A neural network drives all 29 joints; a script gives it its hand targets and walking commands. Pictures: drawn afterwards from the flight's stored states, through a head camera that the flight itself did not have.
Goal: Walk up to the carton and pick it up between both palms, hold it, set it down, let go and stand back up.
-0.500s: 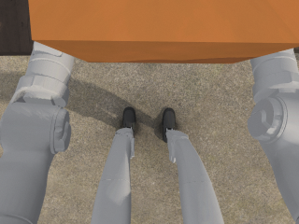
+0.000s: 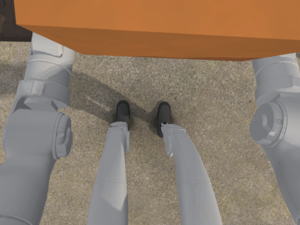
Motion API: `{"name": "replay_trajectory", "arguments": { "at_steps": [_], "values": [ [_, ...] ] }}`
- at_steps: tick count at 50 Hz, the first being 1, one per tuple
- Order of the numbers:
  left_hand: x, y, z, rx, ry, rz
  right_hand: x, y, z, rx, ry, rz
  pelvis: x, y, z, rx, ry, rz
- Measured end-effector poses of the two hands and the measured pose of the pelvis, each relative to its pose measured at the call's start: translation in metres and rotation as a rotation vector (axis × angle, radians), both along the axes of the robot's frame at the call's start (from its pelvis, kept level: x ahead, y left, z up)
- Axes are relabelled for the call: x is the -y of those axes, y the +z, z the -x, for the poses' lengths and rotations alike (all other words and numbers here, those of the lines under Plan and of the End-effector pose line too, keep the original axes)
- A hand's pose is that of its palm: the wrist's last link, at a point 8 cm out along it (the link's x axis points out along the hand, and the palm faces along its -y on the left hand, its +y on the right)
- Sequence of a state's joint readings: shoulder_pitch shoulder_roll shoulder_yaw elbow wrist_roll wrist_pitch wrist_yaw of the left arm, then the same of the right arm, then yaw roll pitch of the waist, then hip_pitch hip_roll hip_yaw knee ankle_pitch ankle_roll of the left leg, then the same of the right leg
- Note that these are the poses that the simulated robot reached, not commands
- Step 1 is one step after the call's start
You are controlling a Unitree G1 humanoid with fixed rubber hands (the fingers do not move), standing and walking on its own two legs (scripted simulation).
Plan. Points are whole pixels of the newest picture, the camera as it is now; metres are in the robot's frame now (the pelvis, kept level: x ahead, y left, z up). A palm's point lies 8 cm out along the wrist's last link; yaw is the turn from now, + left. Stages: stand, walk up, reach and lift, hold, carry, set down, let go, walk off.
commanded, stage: reach and lift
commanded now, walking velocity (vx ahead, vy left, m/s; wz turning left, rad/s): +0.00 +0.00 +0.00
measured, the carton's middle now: out of the picture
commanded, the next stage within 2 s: none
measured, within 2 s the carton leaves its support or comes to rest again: leaves its support in 0.66 s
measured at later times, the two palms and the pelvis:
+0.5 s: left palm out of the picture +0.54 +0.19 -0.04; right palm out of the picture +0.52 -0.19 -0.04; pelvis +0.00 +0.03 +0.00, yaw -2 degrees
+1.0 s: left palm out of the picture +0.50 +0.19 -0.04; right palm (293, 22) +0.48 -0.20 -0.04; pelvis +0.02 +0.02 +0.01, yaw -2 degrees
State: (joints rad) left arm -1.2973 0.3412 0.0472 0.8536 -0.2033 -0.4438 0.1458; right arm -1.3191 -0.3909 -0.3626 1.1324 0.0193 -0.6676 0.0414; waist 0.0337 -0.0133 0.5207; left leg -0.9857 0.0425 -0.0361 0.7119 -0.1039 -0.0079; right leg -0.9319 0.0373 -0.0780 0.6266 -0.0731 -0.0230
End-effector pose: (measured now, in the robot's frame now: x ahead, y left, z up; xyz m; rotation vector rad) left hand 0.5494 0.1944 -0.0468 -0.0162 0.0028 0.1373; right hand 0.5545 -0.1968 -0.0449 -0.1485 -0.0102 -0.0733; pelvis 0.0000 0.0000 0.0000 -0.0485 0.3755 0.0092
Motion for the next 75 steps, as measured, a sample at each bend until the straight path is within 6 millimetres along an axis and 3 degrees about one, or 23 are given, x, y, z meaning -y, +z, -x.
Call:
{"name": "replay_trajectory", "arguments": {
  "at_steps": [22, 39, 51, 63, 75],
  "values": [
    [-0.001, 0.002, 0.002, -0.026, -0.070, -0.002, -0.002, 0.001, 0.030, -0.023, -0.069, -0.039, -0.024, -0.005, 0.000, 0.048, -0.020, 0.022],
    [0.003, 0.006, 0.025, -0.089, -0.072, 0.016, 0.001, 0.004, 0.055, -0.057, -0.086, -0.069, -0.033, 0.003, -0.015, 0.111, -0.036, 0.015],
    [0.009, 0.010, 0.050, -0.134, -0.048, 0.052, 0.007, 0.009, 0.072, -0.094, -0.072, -0.092, -0.022, 0.006, -0.016, 0.150, -0.041, -0.002],
    [0.016, 0.016, 0.090, -0.187, -0.019, 0.076, 0.014, 0.017, 0.102, -0.149, -0.058, -0.087, 0.000, 0.009, -0.011, 0.201, -0.031, -0.025],
    [0.014, 0.030, 0.132, -0.246, 0.021, 0.072, 0.010, 0.043, 0.126, -0.206, -0.034, -0.065, 0.028, 0.017, -0.010, 0.256, -0.008, -0.053]
  ]
}}
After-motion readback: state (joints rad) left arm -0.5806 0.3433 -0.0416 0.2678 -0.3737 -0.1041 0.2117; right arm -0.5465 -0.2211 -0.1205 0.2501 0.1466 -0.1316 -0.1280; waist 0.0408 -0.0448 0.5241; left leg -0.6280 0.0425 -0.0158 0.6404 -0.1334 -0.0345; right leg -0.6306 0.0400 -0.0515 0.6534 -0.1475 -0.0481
